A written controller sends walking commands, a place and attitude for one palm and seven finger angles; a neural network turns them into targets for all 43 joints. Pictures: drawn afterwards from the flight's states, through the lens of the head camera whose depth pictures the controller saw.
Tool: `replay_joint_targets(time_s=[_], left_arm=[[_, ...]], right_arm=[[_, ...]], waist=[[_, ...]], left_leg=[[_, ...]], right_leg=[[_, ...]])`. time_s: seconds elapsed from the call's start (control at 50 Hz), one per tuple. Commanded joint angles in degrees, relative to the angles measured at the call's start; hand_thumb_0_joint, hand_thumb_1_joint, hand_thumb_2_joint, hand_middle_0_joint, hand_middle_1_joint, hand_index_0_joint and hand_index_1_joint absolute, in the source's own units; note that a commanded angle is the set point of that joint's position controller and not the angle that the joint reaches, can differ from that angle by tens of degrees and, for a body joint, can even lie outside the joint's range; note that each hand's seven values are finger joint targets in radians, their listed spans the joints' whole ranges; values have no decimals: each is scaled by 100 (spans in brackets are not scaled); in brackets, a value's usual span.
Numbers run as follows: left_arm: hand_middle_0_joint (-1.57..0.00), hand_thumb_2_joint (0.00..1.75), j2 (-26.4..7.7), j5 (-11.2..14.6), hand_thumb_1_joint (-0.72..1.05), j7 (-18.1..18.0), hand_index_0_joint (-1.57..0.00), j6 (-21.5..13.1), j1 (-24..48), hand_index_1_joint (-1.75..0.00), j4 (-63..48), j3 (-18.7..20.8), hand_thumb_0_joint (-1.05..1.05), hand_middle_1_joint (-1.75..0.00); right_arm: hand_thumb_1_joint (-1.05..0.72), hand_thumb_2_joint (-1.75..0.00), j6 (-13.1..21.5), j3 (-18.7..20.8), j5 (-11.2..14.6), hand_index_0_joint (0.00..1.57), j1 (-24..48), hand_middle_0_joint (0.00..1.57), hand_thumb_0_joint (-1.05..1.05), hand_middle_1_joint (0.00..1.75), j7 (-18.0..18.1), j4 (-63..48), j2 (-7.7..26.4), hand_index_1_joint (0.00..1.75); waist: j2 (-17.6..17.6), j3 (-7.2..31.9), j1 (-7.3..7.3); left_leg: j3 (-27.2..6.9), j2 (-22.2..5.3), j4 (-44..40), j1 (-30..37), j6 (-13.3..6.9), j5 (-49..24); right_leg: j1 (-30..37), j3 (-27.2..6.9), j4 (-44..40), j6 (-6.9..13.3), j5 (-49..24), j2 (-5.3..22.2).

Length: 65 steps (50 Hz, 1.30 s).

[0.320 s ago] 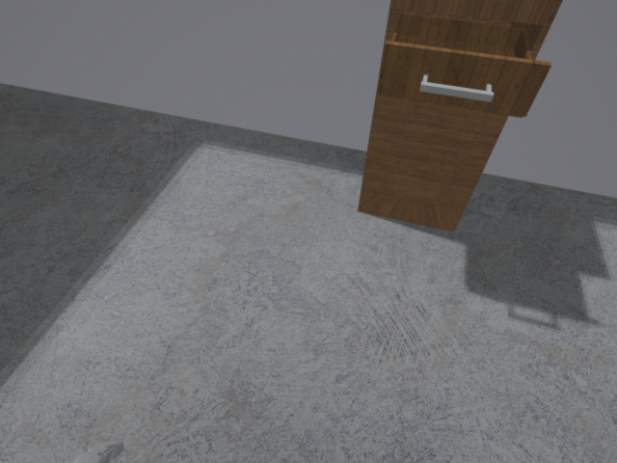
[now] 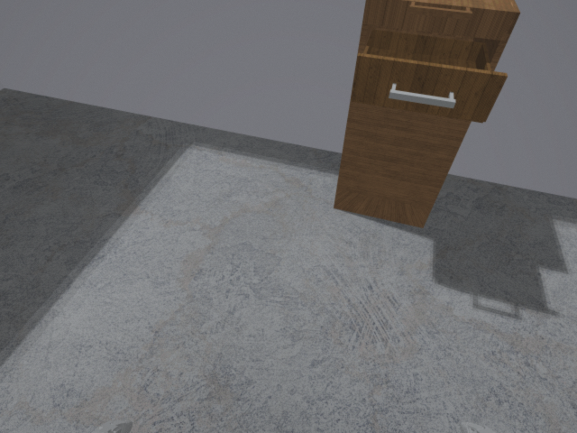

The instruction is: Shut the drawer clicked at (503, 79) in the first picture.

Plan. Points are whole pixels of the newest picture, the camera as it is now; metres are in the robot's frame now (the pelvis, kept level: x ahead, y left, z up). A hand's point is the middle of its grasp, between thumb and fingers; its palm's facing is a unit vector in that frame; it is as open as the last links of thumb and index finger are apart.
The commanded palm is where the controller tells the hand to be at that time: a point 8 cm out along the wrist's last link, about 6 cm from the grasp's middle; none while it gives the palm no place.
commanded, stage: stand and wait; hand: left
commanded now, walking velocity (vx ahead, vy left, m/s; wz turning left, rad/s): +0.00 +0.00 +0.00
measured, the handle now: (421, 95) +0.96 -0.31 +0.01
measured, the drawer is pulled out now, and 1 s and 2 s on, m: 0.24 0.24 0.24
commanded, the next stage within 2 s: look at it before walking up in 0.58 s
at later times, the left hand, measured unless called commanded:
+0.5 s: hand out of the picture +0.05 +0.23 -0.15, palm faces -0.03 -0.94 -0.34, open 7.4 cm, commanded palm none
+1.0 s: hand out of the picture +0.06 +0.23 -0.15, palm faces -0.03 -0.94 -0.33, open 7.4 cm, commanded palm none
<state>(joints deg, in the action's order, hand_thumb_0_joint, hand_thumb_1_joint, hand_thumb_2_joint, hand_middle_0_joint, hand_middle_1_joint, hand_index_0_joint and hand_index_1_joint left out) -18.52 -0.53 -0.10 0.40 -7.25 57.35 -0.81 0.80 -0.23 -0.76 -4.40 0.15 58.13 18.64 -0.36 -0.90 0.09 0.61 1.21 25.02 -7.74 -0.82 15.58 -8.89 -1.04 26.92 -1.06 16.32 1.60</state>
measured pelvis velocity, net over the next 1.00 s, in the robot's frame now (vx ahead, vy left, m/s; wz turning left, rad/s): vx -0.02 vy -0.02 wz -0.01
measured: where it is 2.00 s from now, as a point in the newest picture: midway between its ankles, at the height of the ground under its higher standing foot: outside the picture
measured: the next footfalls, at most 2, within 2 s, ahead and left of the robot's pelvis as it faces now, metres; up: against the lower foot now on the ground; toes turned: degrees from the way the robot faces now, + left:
none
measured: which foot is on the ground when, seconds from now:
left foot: down 0.00-1.00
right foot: down 0.00-1.00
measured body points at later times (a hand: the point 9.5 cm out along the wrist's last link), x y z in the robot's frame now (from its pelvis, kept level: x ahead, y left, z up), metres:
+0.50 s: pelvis -0.02 -0.01 +0.00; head -0.01 -0.02 +0.45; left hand +0.05 +0.28 -0.13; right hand +0.04 -0.31 -0.13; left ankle -0.02 +0.11 -0.74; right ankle -0.02 -0.13 -0.74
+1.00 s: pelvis -0.02 -0.02 +0.01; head -0.02 -0.02 +0.45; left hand +0.06 +0.28 -0.13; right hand +0.05 -0.31 -0.13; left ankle -0.02 +0.11 -0.74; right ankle -0.02 -0.13 -0.74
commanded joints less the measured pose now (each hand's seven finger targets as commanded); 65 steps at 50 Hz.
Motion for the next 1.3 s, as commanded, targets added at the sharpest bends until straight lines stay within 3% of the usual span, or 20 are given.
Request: replay_joint_targets(time_s=[0.0,0.48,1.28], left_arm=[[-20,90,-1268,-8,90,-81,-20,-154,236,-30,-318,304,0,-30],[-20,90,-1281,3,90,-54,-20,-182,161,-30,80,272,0,-30],[-20,90,-1223,-6,90,-62,-20,-206,49,-30,158,271,0,-30]], right_arm=[[-90,-90,127,294,1,20,265,20,0,30,89,-330,1222,30],[-90,-90,110,212,23,20,-34,20,0,30,57,157,1225,30],[-90,-90,123,210,37,20,-35,20,0,30,70,240,1190,30]], waist=[[45,444,-7],[-105,173,3],[30,288,0]], left_leg=[[-491,-736,-368,108,-136,-1687],[-560,-752,-678,-94,-60,-799],[-554,-817,-740,150,-30,-1242]], right_leg=[[106,-393,-365,293,-1691,503],[-31,-633,-839,319,-763,520],[103,-583,-861,301,-1359,514]])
